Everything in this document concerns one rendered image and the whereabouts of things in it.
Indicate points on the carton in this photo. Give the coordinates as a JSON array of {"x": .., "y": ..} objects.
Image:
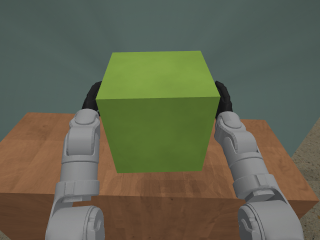
[{"x": 158, "y": 110}]

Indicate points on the robot right hand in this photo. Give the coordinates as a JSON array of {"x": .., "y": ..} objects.
[{"x": 225, "y": 105}]

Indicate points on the robot left hand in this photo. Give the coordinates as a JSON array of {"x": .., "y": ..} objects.
[{"x": 90, "y": 101}]

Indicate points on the right robot forearm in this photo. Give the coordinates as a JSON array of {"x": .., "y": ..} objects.
[{"x": 252, "y": 181}]

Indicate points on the right robot upper arm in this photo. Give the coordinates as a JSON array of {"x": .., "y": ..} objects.
[{"x": 268, "y": 220}]

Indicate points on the left robot forearm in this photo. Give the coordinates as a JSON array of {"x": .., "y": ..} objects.
[{"x": 80, "y": 159}]

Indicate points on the left robot upper arm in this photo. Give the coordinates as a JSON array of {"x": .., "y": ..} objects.
[{"x": 77, "y": 223}]

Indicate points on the pedestal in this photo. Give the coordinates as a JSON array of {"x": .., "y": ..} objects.
[{"x": 179, "y": 205}]

